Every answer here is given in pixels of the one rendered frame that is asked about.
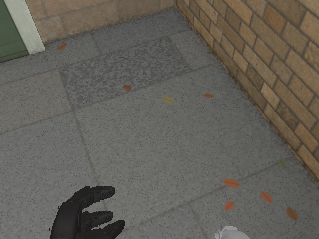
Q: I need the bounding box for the robot left hand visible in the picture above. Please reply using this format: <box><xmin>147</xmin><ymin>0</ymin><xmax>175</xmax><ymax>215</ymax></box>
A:
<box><xmin>49</xmin><ymin>185</ymin><xmax>126</xmax><ymax>239</ymax></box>

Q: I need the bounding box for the robot right thigh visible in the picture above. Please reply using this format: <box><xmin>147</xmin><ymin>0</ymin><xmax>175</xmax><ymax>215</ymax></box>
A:
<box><xmin>211</xmin><ymin>229</ymin><xmax>250</xmax><ymax>239</ymax></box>

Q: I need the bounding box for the right robot shin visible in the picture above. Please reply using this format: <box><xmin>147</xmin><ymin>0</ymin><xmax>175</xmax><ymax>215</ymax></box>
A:
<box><xmin>221</xmin><ymin>225</ymin><xmax>237</xmax><ymax>232</ymax></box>

